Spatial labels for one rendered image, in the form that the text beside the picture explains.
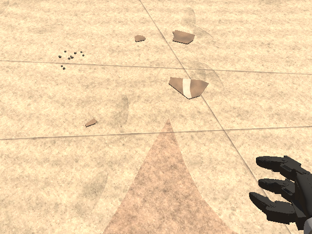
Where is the right robot hand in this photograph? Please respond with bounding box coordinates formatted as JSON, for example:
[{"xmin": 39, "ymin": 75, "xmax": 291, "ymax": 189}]
[{"xmin": 249, "ymin": 155, "xmax": 312, "ymax": 231}]

